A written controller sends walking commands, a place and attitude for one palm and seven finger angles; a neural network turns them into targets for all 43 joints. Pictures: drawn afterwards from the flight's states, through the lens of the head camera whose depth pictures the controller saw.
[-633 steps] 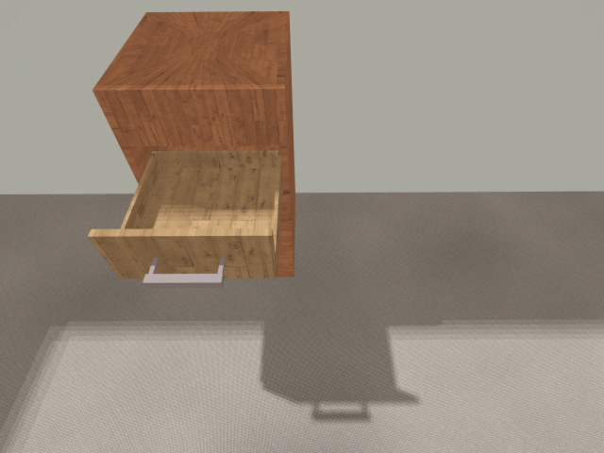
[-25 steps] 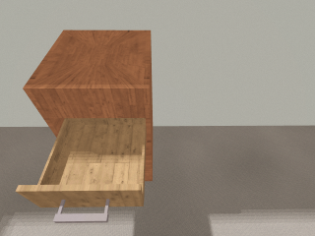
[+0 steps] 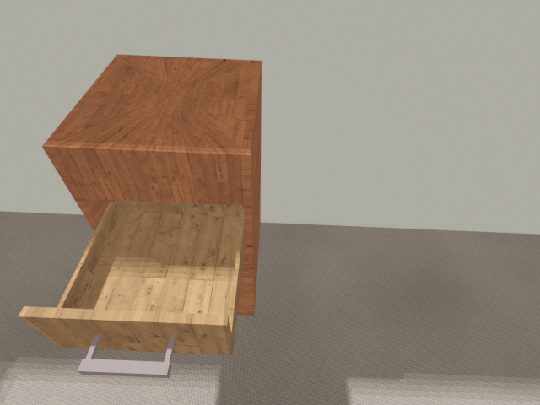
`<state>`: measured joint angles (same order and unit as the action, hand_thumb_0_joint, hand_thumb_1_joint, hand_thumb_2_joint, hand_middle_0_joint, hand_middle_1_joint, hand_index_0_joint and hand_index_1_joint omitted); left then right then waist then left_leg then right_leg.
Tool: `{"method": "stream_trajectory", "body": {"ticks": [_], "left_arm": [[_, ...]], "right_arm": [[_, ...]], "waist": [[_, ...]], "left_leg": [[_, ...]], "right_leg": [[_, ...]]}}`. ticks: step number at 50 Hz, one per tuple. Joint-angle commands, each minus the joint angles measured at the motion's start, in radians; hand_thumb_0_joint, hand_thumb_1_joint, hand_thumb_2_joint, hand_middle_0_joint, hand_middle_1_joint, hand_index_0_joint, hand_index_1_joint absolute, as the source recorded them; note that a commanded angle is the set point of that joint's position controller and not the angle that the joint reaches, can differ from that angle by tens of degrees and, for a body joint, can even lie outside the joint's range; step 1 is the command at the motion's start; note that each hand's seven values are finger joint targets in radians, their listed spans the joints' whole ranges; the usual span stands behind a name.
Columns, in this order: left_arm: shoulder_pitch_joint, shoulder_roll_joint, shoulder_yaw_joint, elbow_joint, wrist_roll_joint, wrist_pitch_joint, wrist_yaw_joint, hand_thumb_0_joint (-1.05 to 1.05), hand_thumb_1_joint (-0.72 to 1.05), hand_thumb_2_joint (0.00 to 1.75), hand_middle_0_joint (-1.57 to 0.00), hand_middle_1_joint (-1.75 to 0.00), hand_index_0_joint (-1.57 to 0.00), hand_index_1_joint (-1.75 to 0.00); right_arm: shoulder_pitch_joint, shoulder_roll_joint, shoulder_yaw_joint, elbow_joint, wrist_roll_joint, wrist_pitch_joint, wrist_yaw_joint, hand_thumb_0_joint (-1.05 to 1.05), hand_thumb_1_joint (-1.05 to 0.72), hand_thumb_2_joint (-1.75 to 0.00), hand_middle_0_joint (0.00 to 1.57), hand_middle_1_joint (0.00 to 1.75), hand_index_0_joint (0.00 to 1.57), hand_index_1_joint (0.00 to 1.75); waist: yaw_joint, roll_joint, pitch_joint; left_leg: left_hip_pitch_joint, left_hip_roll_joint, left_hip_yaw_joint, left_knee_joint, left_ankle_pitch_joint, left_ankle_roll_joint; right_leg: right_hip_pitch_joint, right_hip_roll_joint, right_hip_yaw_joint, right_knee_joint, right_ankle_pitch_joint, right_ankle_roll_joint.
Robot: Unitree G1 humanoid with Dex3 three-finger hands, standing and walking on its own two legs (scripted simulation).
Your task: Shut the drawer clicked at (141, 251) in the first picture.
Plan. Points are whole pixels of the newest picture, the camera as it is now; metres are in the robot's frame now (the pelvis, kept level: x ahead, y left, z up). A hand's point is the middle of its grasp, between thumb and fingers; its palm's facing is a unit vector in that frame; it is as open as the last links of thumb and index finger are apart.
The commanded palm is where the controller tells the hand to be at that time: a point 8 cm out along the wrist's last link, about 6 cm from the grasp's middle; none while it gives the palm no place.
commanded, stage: come to a stop and stand still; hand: left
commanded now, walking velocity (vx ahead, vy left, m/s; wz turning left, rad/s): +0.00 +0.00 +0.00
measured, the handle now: (129, 355) +0.25 +0.29 -0.21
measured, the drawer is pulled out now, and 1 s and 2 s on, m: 0.30 0.30 0.30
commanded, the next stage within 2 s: look again from close up in 0.34 s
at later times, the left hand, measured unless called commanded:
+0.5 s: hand out of the picture -0.05 +0.14 -0.18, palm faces +0.00 -0.99 -0.14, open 7.4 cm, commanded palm none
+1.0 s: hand out of the picture -0.04 +0.17 -0.18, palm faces +0.03 -0.98 -0.17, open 7.3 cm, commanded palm none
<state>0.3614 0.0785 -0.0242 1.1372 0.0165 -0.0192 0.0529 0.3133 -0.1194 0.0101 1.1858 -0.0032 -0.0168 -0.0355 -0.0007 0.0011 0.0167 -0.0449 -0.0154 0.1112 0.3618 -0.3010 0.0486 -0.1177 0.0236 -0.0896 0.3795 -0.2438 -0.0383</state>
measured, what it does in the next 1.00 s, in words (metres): stands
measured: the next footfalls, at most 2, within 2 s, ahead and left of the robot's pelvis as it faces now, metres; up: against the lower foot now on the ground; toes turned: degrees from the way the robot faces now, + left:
none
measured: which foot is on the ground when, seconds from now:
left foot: down 0.00-1.00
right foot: down 0.00-1.00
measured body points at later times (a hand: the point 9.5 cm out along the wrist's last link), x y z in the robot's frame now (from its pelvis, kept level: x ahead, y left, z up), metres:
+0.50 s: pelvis -0.02 -0.01 +0.00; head +0.00 -0.01 +0.45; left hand -0.05 +0.19 -0.16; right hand -0.07 -0.21 -0.16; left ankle -0.06 +0.08 -0.74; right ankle -0.02 -0.09 -0.74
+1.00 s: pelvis -0.04 +0.01 +0.00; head -0.04 +0.02 +0.45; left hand -0.04 +0.23 -0.17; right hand -0.03 -0.21 -0.16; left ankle -0.06 +0.08 -0.74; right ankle -0.02 -0.09 -0.74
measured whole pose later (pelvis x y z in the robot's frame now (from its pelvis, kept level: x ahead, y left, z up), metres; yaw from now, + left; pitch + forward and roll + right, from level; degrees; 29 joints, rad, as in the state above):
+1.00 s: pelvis -0.04 +0.01 +0.00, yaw +0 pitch -2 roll -1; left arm 0.32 0.14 -0.02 1.09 0.02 -0.02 0.05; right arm 0.29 -0.15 0.01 1.11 -0.01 -0.01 -0.02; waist 0.00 0.00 0.02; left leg -0.13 -0.02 0.11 0.45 -0.29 0.07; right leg -0.19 0.01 -0.09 0.43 -0.21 -0.03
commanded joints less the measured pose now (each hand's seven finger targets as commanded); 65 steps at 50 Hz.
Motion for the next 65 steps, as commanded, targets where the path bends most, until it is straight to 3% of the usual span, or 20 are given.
{"method": "stream_trajectory", "body": {"ticks": [1,21,22,23,25,27,29,33,39,53,54,55,56,57,58,59,60,62,63,65], "left_arm": [[0.096,0.090,0.016,-0.017,-0.003,-0.012,0.010,0.00,0.90,0.90,-0.20,-0.30,-0.20,-0.30],[0.110,0.089,0.018,-0.026,-0.004,-0.013,0.008,0.00,0.90,0.90,-0.20,-0.30,-0.20,-0.30],[-0.013,0.225,-0.005,-0.108,0.000,-0.017,-0.006,0.00,0.90,0.90,-0.20,-0.30,-0.20,-0.30],[0.039,0.155,0.011,-0.095,-0.009,-0.019,-0.001,0.00,0.90,0.90,-0.20,-0.30,-0.20,-0.30],[0.059,0.142,0.012,-0.088,-0.011,-0.026,0.001,0.00,0.90,0.90,-0.20,-0.30,-0.20,-0.30],[0.057,0.139,0.009,-0.091,-0.008,-0.021,0.002,0.00,0.90,0.90,-0.20,-0.30,-0.20,-0.30],[0.034,0.139,0.017,-0.091,-0.006,-0.018,0.004,0.00,0.90,0.90,-0.20,-0.30,-0.20,-0.30],[0.022,0.135,0.014,-0.098,-0.005,-0.015,0.006,0.00,0.90,0.90,-0.20,-0.30,-0.20,-0.30],[0.027,0.140,0.016,-0.092,-0.005,-0.013,0.005,0.00,0.90,0.90,-0.20,-0.30,-0.20,-0.30],[0.028,0.128,0.016,-0.067,-0.002,-0.007,0.003,0.00,0.90,0.90,-0.20,-0.30,-0.20,-0.30],[0.082,0.174,0.018,-0.033,0.008,-0.019,0.033,0.00,0.90,0.90,-0.20,-0.30,-0.20,-0.30],[-0.676,0.382,0.125,-1.577,-0.207,-0.217,0.018,0.00,0.90,0.90,-0.22,-0.32,-0.22,-0.32],[-0.297,0.298,0.094,-1.336,-0.120,-0.148,0.053,0.00,0.90,0.90,-0.24,-0.34,-0.24,-0.34],[-0.257,0.203,0.037,-1.251,-0.147,-0.098,0.096,0.00,0.90,0.90,-0.26,-0.37,-0.26,-0.37],[0.048,0.010,-0.056,-0.996,-0.143,-0.002,0.092,0.00,0.90,0.90,-0.28,-0.39,-0.28,-0.39],[-0.061,-0.005,-0.093,-1.164,-0.185,-0.020,0.070,0.00,0.90,0.90,-0.30,-0.41,-0.30,-0.41],[-0.059,0.044,-0.063,-1.207,-0.179,-0.062,0.053,0.00,0.90,0.90,-0.32,-0.43,-0.32,-0.43],[-0.016,0.027,-0.052,-1.085,-0.162,-0.139,0.014,0.00,0.90,0.90,-0.36,-0.47,-0.36,-0.47],[0.041,0.008,-0.045,-1.013,-0.162,-0.189,-0.013,0.00,0.90,0.90,-0.38,-0.50,-0.38,-0.50],[0.237,-0.045,-0.034,-0.958,-0.198,-0.325,-0.102,0.00,0.90,0.90,-0.42,-0.54,-0.42,-0.54]], "right_arm": [[0.108,-0.075,-0.008,-0.002,0.000,-0.001,-0.008,0.00,-0.90,-0.90,0.20,0.30,0.20,0.30],[0.146,-0.053,-0.005,0.010,-0.002,-0.003,-0.005,0.00,-0.90,-0.90,0.20,0.30,0.20,0.30],[0.056,-0.142,-0.006,-0.137,-0.007,0.008,0.004,0.00,-0.90,-0.90,0.20,0.30,0.20,0.30],[0.057,-0.117,-0.016,-0.145,-0.026,-0.017,-0.001,0.00,-0.90,-0.90,0.20,0.30,0.20,0.30],[0.099,-0.084,-0.021,-0.129,-0.020,-0.026,-0.016,0.00,-0.90,-0.90,0.20,0.30,0.20,0.30],[0.121,-0.085,-0.022,-0.135,-0.017,-0.016,-0.011,0.00,-0.90,-0.90,0.20,0.30,0.20,0.30],[0.106,-0.087,-0.031,-0.135,-0.015,-0.005,-0.008,0.00,-0.90,-0.90,0.20,0.30,0.20,0.30],[0.093,-0.093,-0.022,-0.126,-0.015,0.002,0.001,0.00,-0.90,-0.90,0.20,0.30,0.20,0.30],[0.064,-0.116,-0.017,-0.120,-0.011,-0.001,0.001,0.00,-0.90,-0.90,0.20,0.30,0.20,0.30],[0.051,-0.132,-0.013,-0.083,-0.008,-0.003,0.006,0.00,-0.90,-0.90,0.20,0.30,0.20,0.30],[-0.052,-0.145,-0.010,-0.165,-0.001,-0.019,0.008,0.00,-0.90,-0.90,0.20,0.30,0.20,0.30],[-0.034,-0.329,-0.035,-0.536,0.050,-0.151,-0.030,0.00,-0.90,-0.90,0.20,0.30,0.20,0.30],[-0.126,-0.236,0.002,-0.473,0.043,-0.244,-0.050,0.00,-0.90,-0.90,0.20,0.30,0.20,0.30],[-0.096,-0.249,-0.025,-0.408,0.041,-0.278,-0.049,0.00,-0.90,-0.90,0.20,0.30,0.20,0.30],[-0.079,-0.200,-0.022,-0.388,0.050,-0.278,-0.033,0.00,-0.90,-0.90,0.20,0.30,0.20,0.30],[-0.081,-0.232,-0.021,-0.466,0.056,-0.293,-0.026,0.00,-0.90,-0.90,0.20,0.30,0.20,0.30],[-0.091,-0.261,-0.037,-0.492,0.050,-0.315,-0.028,0.00,-0.90,-0.90,0.20,0.30,0.20,0.30],[-0.089,-0.277,-0.050,-0.549,0.022,-0.337,-0.016,0.00,-0.90,-0.90,0.20,0.30,0.20,0.30],[-0.078,-0.275,-0.059,-0.570,0.016,-0.338,-0.003,0.00,-0.90,-0.90,0.20,0.30,0.20,0.30],[-0.118,-0.263,-0.082,-0.643,0.017,-0.346,0.016,0.00,-0.90,-0.90,0.20,0.30,0.20,0.30]], "waist": [[-0.008,-0.009,0.089],[-0.004,-0.009,0.082],[-0.043,-0.052,0.282],[0.000,0.022,0.152],[-0.016,0.067,-0.071],[-0.025,-0.023,-0.114],[-0.028,-0.060,-0.034],[-0.023,-0.027,0.071],[-0.011,0.020,0.084],[-0.004,-0.002,0.065],[0.034,-0.027,0.121],[-0.099,0.222,-0.403],[-0.012,0.302,-0.350],[-0.065,0.237,-0.254],[-0.041,0.140,-0.112],[-0.043,0.113,-0.025],[-0.049,0.087,-0.038],[-0.071,-0.089,-0.005],[-0.068,-0.255,-0.004],[-0.012,-0.461,-0.057]], "left_leg": [[-0.061,0.145,-0.118,-0.054,0.234,-0.012],[-0.103,0.144,-0.115,-0.054,0.161,-0.012],[-0.244,0.079,-0.156,-0.071,0.195,-0.021],[-0.233,0.110,-0.153,0.019,0.244,-0.010],[-0.132,0.108,-0.147,0.074,0.259,0.001],[-0.142,0.097,-0.131,0.105,0.130,-0.002],[-0.181,0.089,-0.124,0.106,0.075,-0.006],[-0.191,0.112,-0.143,0.061,0.111,-0.003],[-0.187,0.131,-0.150,0.019,0.159,-0.001],[-0.167,0.144,-0.165,-0.057,0.111,-0.002],[-0.218,0.146,-0.101,0.130,0.285,-0.027],[0.020,0.056,-0.194,0.019,0.388,-0.066],[0.058,0.100,-0.169,-0.031,0.492,-0.089],[-0.031,0.104,-0.185,-0.069,0.371,-0.118],[-0.116,0.100,-0.215,-0.075,0.221,-0.109],[-0.204,0.089,-0.241,-0.056,0.104,-0.104],[-0.225,0.082,-0.243,0.000,0.023,-0.091],[-0.361,0.042,-0.237,0.138,-0.044,-0.065],[-0.433,0.040,-0.246,0.198,-0.098,-0.064],[-0.577,0.032,-0.202,0.324,-0.095,-0.048]], "right_leg": [[-0.042,-0.148,0.142,-0.060,0.260,-0.018],[-0.058,-0.144,0.160,-0.063,0.200,-0.027],[-0.155,-0.078,0.121,0.004,0.127,-0.015],[-0.136,-0.124,0.155,0.041,0.173,-0.019],[-0.018,-0.156,0.164,0.057,0.311,-0.046],[-0.002,-0.162,0.189,0.029,0.261,-0.042],[-0.056,-0.176,0.203,-0.015,0.150,-0.040],[-0.117,-0.142,0.175,-0.017,0.112,-0.032],[-0.087,-0.135,0.147,-0.003,0.169,-0.019],[-0.049,-0.134,0.127,-0.021,0.134,0.000],[-0.116,-0.186,0.164,0.039,0.527,0.016],[-0.033,-0.067,0.085,0.117,0.266,0.015],[-0.107,-0.034,0.064,0.194,0.024,-0.015],[-0.208,-0.020,0.028,0.250,-0.072,0.008],[-0.311,-0.027,0.017,0.267,-0.112,0.012],[-0.315,-0.036,0.006,0.268,-0.085,0.015],[-0.337,-0.032,0.012,0.237,-0.079,0.014],[-0.404,-0.025,0.006,0.204,-0.096,0.011],[-0.466,-0.018,-0.001,0.234,-0.163,0.014],[-0.525,-0.015,-0.014,0.318,-0.248,0.012]]}}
